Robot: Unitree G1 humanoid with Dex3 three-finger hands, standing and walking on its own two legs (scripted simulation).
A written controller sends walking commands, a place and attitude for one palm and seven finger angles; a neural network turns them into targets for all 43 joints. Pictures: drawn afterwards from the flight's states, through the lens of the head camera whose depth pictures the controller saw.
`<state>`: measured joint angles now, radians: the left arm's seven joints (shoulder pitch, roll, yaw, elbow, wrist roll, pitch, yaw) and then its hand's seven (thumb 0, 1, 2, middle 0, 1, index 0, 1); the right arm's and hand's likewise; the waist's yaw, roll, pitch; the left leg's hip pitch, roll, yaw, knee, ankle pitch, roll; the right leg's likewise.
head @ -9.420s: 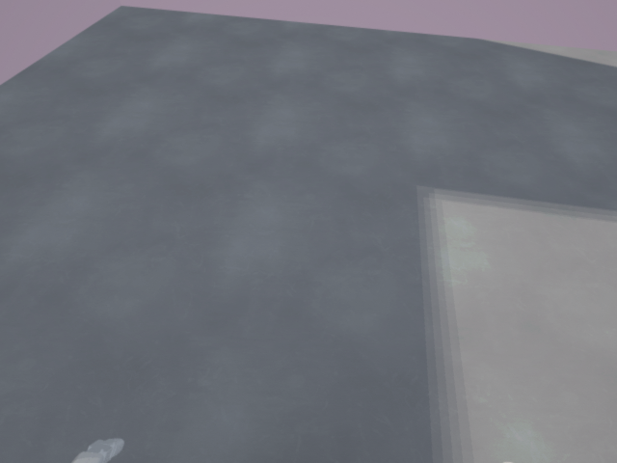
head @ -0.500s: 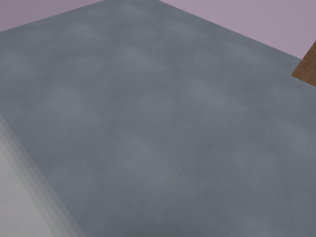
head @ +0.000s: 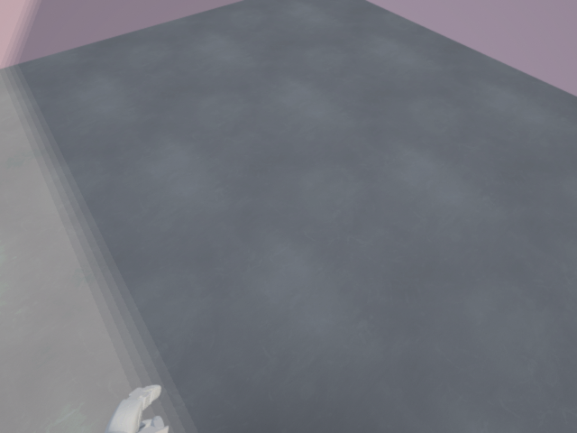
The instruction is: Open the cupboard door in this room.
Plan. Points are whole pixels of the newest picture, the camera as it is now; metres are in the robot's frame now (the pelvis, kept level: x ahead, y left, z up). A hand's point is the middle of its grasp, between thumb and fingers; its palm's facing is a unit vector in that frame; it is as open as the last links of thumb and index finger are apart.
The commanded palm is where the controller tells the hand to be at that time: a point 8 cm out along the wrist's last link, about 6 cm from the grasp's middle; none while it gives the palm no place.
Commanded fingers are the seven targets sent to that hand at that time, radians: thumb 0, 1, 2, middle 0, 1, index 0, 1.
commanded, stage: turn or walk to find it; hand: left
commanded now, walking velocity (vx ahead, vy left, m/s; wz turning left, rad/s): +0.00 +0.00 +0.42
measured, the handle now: out of the picture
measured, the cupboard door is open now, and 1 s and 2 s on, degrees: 0 0 0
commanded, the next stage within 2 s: none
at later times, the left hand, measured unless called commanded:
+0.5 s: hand out of the picture -0.08 +0.17 -0.17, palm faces +0.29 -0.92 -0.25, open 7.4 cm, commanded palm none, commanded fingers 0.00 0.90 0.90 -0.20 -0.30 -0.20 -0.30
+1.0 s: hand out of the picture +0.00 +0.21 -0.15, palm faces +0.41 -0.87 -0.27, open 7.4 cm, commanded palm none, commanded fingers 0.00 0.90 0.90 -0.20 -0.30 -0.20 -0.30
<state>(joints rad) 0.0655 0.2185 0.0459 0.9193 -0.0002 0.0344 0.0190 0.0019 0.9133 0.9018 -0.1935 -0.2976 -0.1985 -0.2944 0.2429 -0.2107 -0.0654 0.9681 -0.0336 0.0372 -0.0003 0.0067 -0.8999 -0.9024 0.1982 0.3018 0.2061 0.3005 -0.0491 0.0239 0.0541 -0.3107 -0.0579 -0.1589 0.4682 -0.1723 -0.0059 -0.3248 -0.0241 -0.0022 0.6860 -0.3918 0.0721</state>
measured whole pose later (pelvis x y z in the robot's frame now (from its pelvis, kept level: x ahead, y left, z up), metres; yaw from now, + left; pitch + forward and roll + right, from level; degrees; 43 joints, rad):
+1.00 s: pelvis -0.03 -0.03 +0.00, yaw +25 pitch +1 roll +1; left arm 0.11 0.23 0.04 0.92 0.00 0.03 0.01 0.00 0.91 0.90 -0.19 -0.30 -0.20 -0.29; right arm 0.22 -0.20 -0.06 0.97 -0.03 0.04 0.00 0.01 -0.90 -0.90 0.20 0.30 0.21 0.30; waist -0.03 0.01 0.07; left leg -0.22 -0.04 -0.08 0.51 -0.29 0.00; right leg -0.31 -0.05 -0.04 0.64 -0.34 0.08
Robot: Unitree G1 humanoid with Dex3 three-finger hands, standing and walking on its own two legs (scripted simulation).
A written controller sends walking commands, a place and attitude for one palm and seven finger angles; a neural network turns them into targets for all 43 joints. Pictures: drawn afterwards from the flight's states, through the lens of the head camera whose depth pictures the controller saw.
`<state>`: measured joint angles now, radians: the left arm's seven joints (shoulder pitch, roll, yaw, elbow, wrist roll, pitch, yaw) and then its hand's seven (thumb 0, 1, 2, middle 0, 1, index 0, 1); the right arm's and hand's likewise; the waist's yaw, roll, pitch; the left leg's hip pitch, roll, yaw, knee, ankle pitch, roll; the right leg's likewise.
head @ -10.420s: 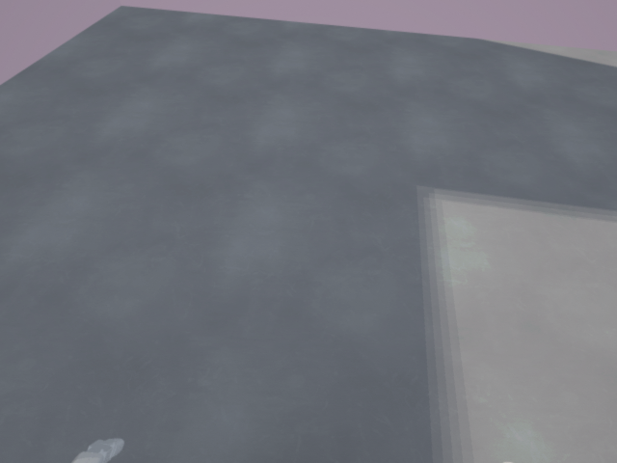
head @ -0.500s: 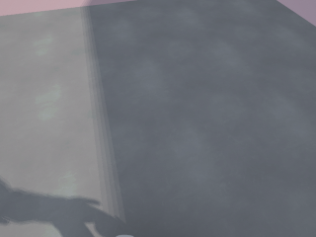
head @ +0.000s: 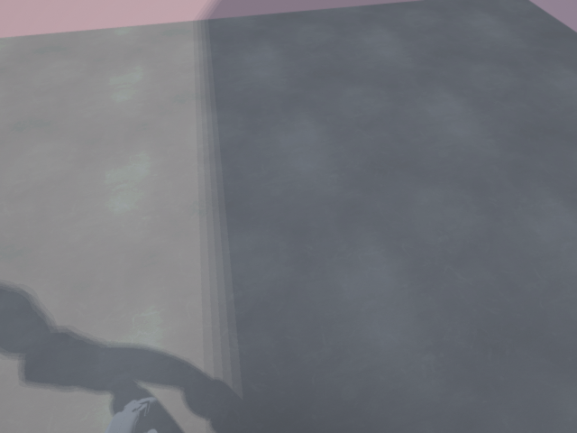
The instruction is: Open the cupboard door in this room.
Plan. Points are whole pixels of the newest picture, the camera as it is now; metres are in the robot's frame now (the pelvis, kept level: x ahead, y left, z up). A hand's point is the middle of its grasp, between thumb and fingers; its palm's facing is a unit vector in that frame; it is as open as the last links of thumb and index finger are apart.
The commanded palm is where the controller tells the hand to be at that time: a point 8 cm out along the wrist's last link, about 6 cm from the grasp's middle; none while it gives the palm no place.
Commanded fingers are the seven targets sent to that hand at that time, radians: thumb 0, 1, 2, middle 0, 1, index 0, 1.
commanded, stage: turn or walk to find it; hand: left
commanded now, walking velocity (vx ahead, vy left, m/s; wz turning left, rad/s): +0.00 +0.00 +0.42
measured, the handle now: out of the picture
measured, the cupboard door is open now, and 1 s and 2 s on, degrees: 0 0 0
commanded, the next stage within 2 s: none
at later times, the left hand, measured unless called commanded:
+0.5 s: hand out of the picture -0.04 +0.20 -0.18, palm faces +0.29 -0.93 -0.24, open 7.3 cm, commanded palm none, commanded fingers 0.00 0.90 0.90 -0.20 -0.30 -0.20 -0.30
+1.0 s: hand out of the picture +0.01 +0.22 -0.15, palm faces +0.42 -0.87 -0.26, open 7.4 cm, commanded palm none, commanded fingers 0.00 0.90 0.90 -0.20 -0.30 -0.20 -0.30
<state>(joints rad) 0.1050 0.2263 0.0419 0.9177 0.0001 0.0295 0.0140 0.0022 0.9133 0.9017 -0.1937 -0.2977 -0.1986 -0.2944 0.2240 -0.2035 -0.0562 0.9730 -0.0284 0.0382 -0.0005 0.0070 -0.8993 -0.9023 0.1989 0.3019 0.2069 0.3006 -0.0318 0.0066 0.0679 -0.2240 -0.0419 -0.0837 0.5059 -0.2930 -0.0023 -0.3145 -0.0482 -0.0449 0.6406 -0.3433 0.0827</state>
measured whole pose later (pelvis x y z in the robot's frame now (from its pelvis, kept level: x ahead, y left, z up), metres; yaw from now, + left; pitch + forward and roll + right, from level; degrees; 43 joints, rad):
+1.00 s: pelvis -0.02 -0.01 +0.00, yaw +25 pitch +1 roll +1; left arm 0.12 0.21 0.04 0.92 0.00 0.03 0.02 0.00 0.91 0.90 -0.19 -0.30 -0.20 -0.29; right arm 0.22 -0.20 -0.06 0.97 -0.03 0.04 0.00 0.01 -0.90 -0.90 0.20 0.30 0.21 0.30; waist -0.03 0.01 0.06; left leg -0.27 -0.05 -0.07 0.51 -0.24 0.01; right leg -0.30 -0.05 -0.04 0.65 -0.36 0.08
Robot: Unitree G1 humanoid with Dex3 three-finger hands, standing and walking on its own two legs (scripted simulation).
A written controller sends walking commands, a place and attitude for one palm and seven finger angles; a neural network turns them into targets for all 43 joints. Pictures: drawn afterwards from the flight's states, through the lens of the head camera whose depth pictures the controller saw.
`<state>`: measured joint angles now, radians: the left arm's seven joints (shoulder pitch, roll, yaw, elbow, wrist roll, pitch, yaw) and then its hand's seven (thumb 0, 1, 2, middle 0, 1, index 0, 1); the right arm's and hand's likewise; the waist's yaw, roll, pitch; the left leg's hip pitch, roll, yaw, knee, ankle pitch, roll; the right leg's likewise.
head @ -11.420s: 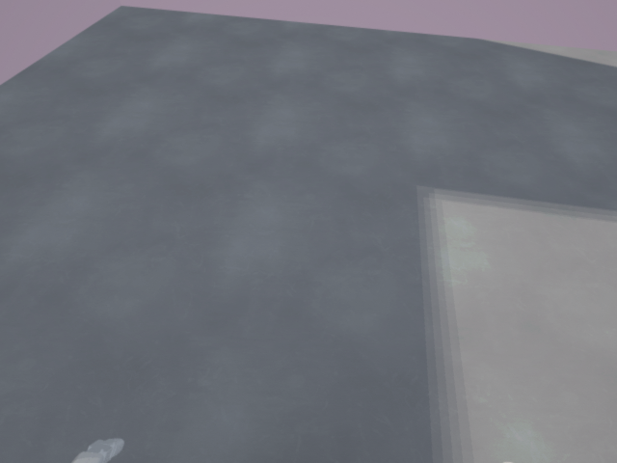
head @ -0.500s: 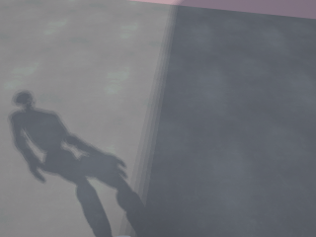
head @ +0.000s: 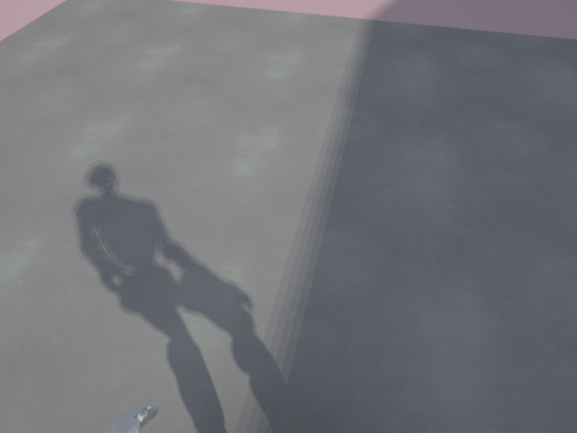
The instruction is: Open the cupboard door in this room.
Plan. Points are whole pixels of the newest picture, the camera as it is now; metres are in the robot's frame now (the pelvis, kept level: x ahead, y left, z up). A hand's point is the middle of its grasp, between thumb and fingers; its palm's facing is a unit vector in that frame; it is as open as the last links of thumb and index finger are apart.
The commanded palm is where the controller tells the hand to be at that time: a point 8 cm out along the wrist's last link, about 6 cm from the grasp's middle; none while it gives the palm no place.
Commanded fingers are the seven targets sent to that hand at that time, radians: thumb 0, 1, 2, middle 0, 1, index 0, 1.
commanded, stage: turn or walk to find it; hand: left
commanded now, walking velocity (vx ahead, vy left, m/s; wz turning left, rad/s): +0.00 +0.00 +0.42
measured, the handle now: out of the picture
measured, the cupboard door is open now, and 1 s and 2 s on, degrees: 0 0 0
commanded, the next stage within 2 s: none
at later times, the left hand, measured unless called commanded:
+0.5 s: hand out of the picture -0.06 +0.20 -0.17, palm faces +0.29 -0.93 -0.24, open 7.3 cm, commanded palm none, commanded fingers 0.00 0.90 0.90 -0.20 -0.30 -0.20 -0.30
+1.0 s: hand out of the picture -0.03 +0.24 -0.15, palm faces +0.41 -0.88 -0.24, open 7.4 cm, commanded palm none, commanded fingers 0.00 0.90 0.90 -0.20 -0.30 -0.20 -0.30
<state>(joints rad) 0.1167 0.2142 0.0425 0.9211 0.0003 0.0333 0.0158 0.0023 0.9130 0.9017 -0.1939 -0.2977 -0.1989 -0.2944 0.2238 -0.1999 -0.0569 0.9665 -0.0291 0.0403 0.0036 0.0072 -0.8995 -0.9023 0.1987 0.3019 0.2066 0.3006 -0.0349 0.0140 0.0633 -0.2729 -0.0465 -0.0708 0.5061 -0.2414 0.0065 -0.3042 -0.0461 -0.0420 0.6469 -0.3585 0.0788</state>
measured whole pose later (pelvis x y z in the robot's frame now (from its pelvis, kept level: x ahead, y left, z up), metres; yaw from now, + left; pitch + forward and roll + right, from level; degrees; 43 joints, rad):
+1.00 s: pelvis -0.05 +0.01 +0.01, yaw +24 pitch +0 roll +0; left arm 0.12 0.23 0.05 0.95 0.01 0.05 0.02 0.00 0.91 0.90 -0.19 -0.30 -0.20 -0.29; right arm 0.24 -0.18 -0.05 0.97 -0.03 0.03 0.00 0.01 -0.90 -0.90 0.20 0.30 0.21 0.30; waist -0.04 -0.01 0.06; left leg -0.25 -0.06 -0.06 0.44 -0.19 0.04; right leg -0.38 -0.06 -0.02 0.86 -0.44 0.09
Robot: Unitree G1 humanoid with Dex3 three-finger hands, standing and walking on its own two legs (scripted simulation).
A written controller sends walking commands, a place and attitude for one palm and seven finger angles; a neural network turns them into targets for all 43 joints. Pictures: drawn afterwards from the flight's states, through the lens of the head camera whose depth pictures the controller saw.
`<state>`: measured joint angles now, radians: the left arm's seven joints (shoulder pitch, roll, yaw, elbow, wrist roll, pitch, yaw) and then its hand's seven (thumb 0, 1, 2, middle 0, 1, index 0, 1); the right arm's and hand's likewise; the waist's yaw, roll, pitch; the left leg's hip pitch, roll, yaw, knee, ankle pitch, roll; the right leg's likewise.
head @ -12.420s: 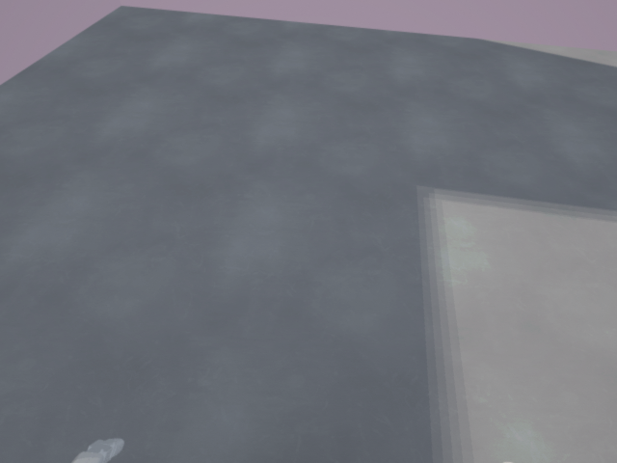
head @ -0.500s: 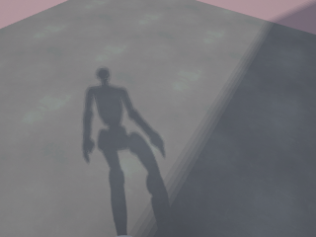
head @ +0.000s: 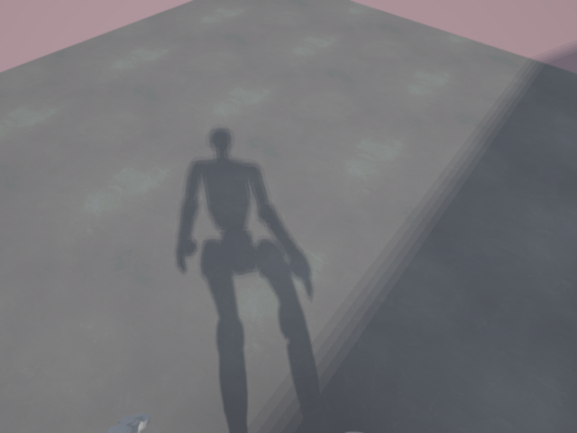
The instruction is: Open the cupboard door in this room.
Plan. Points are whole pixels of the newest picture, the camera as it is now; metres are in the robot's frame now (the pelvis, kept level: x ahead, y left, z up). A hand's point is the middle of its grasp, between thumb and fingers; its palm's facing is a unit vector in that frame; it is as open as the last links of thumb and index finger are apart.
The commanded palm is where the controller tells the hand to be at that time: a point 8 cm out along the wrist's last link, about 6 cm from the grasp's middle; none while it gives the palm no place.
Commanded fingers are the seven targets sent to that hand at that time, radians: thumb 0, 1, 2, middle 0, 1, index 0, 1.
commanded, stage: turn or walk to find it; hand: left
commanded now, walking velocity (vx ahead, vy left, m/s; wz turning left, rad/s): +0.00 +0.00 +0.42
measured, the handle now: out of the picture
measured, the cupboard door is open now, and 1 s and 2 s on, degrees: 0 0 0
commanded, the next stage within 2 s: none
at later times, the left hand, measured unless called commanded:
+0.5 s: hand out of the picture -0.04 +0.16 -0.16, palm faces +0.28 -0.92 -0.27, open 7.3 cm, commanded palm none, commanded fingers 0.00 0.90 0.90 -0.20 -0.30 -0.20 -0.30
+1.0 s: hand out of the picture -0.08 +0.20 -0.16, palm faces +0.44 -0.86 -0.25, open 7.4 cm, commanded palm none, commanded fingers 0.00 0.90 0.90 -0.20 -0.30 -0.20 -0.30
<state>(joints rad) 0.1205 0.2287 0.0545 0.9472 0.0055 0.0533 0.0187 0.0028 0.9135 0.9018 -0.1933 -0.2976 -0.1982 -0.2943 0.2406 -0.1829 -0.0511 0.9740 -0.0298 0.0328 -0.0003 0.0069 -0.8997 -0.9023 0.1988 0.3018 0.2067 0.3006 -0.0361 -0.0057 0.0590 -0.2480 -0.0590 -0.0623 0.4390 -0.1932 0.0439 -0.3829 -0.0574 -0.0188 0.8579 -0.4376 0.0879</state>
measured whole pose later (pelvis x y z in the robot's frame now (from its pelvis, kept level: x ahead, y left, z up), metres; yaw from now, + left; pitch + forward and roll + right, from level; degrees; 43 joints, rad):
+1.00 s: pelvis -0.07 -0.03 +0.00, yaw +25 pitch +0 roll +0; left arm 0.16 0.24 0.05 0.96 0.00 0.05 0.01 0.00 0.91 0.90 -0.19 -0.30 -0.20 -0.29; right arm 0.18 -0.19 -0.04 0.95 -0.03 0.03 0.00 0.01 -0.90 -0.90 0.20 0.30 0.21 0.30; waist -0.01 -0.01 0.07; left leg -0.24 -0.03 -0.05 0.46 -0.23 0.01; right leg -0.38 -0.07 -0.03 0.85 -0.44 0.09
